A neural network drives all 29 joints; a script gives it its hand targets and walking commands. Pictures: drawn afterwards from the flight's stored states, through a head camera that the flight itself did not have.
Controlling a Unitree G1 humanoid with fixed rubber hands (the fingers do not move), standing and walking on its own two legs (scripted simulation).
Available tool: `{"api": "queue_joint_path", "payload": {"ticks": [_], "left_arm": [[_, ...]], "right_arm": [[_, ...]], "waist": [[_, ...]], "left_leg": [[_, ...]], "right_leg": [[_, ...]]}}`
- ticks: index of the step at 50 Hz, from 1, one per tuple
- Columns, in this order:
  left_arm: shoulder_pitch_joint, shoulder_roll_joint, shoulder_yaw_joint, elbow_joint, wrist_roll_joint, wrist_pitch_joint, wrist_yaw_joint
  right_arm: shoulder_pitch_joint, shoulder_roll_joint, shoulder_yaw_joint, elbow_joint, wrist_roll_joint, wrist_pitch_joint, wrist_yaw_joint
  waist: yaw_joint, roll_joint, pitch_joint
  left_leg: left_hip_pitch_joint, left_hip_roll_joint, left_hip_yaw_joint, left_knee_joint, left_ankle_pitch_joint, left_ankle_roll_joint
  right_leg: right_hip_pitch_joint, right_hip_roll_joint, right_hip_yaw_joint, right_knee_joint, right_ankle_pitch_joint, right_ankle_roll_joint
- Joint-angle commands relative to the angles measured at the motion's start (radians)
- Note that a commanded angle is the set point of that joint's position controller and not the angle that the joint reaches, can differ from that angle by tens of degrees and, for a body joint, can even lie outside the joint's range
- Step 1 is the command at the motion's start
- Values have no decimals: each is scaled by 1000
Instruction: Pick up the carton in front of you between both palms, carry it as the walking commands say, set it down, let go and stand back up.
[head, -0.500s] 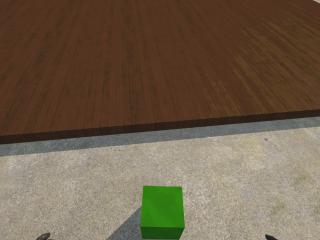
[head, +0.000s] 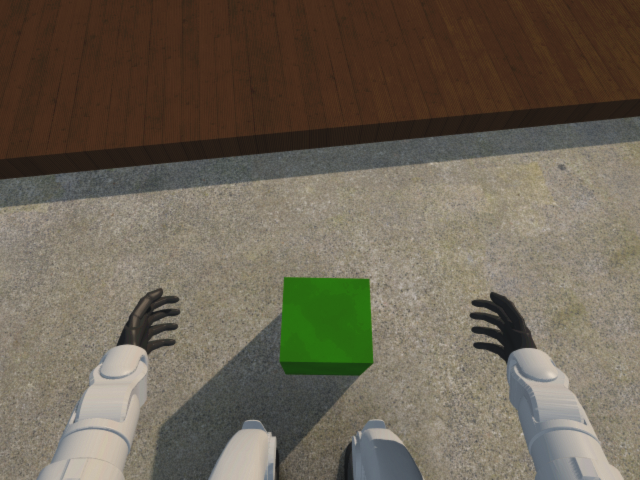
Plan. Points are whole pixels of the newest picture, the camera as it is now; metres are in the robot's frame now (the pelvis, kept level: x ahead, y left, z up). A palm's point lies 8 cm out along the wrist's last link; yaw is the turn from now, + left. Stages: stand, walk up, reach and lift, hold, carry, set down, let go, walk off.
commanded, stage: reach and lift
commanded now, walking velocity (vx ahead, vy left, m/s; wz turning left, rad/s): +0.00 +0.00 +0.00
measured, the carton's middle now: (324, 329) +0.43 -0.03 -0.58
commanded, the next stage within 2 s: none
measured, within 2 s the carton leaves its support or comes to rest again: neither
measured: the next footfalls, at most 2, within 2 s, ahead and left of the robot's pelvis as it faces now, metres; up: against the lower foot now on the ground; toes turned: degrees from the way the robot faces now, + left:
none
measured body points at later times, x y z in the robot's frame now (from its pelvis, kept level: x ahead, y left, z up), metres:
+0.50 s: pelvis -0.07 +0.00 -0.07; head +0.23 -0.01 +0.26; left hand +0.46 +0.17 -0.17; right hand +0.46 -0.22 -0.17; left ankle +0.02 +0.13 -0.67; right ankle +0.02 -0.12 -0.67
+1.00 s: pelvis -0.07 +0.00 -0.25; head +0.27 +0.00 +0.04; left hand +0.44 +0.17 -0.41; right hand +0.44 -0.22 -0.41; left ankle +0.02 +0.13 -0.67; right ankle +0.02 -0.12 -0.67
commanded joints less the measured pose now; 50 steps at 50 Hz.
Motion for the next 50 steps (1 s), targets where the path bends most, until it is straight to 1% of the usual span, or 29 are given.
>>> {"api": "queue_joint_path", "payload": {"ticks": [1,7,13,16,18,21,23,27,30,32,35,37,40,42,44,47,50], "left_arm": [[-194,109,35,-53,-17,-21,18],[-533,100,69,-12,-27,-14,44],[-875,104,107,91,-29,13,66],[-1001,102,128,152,-23,16,75],[-1052,101,149,179,-5,11,79],[-1069,92,185,188,33,-9,78],[-1059,74,205,190,57,-32,71],[-1019,37,242,184,100,-85,60],[-970,18,252,191,112,-117,60],[-932,9,247,203,107,-135,62],[-899,4,216,203,77,-159,70],[-898,15,181,185,45,-169,80],[-909,45,112,136,-18,-175,98],[-928,68,73,100,-56,-171,110],[-954,83,49,76,-85,-163,120],[-1018,110,30,41,-117,-141,137],[-1082,123,19,80,-140,-115,148]], "right_arm": [[-196,-126,-46,-41,17,-22,-7],[-545,-144,-75,5,29,-26,-11],[-878,-161,-95,115,32,1,-21],[-1009,-164,-112,174,25,3,-23],[-1062,-162,-128,200,8,-2,-24],[-1080,-150,-157,207,-23,-19,-27],[-1068,-127,-175,206,-46,-40,-26],[-1030,-77,-215,192,-89,-88,-24],[-979,-49,-225,198,-100,-117,-28],[-939,-37,-222,207,-95,-134,-33],[-901,-32,-201,203,-67,-155,-44],[-895,-50,-178,186,-35,-167,-56],[-897,-99,-135,145,24,-178,-74],[-914,-124,-106,111,62,-176,-82],[-945,-145,-76,90,99,-171,-88],[-1013,-181,-45,64,145,-153,-96],[-1080,-200,-25,109,169,-130,-103]], "waist": [[-7,-17,-553],[-10,-10,-710],[-12,-18,-810],[-10,-19,-849],[-9,-19,-902],[-13,-21,-999],[-19,-22,-1009],[-19,-20,-981],[-17,-21,-969],[-18,-23,-971],[-24,-22,-1004],[-27,-12,-1060],[-37,4,-1176],[-39,9,-1243],[-33,18,-1265],[-27,16,-1287],[-28,5,-1197]], "left_leg": [[117,-56,-13,-9,518,-31],[-3,-61,5,24,319,-32],[-134,-61,26,39,91,-25],[-177,-61,31,58,43,-25],[-186,-65,33,65,45,-27],[-178,-75,37,65,104,-29],[-205,-80,36,75,148,-28],[-319,-83,30,132,232,-26],[-433,-84,28,216,290,-26],[-513,-86,25,289,329,-26],[-602,-89,18,400,393,-29],[-625,-89,14,476,436,-32],[-625,-89,13,584,480,-39],[-596,-88,15,649,491,-40],[-583,-86,21,705,469,-41],[-578,-84,33,764,377,-40],[-638,-76,42,804,230,-40]], "right_leg": [[173,43,25,-14,570,34],[36,45,6,8,379,37],[-82,46,-11,21,139,38],[-142,49,-18,33,69,35],[-154,52,-21,37,69,35],[-134,60,-24,39,140,38],[-149,63,-21,53,198,38],[-229,65,-10,115,305,36],[-312,65,0,198,380,37],[-379,66,6,270,426,39],[-471,66,11,379,489,42],[-513,65,11,452,523,43],[-520,59,4,563,569,42],[-541,61,-11,626,561,42],[-580,62,-23,680,516,43],[-610,58,-38,741,412,43],[-676,48,-48,781,265,42]]}}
